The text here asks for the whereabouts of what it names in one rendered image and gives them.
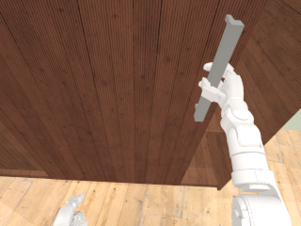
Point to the left robot hand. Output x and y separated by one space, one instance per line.
66 215

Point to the robot right forearm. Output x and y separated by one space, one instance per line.
250 171

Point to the wardrobe door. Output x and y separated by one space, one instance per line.
13 156
105 90

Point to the handle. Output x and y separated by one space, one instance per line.
230 37

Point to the right robot upper arm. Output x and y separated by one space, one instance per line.
258 210

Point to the right robot hand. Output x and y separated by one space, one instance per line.
231 88

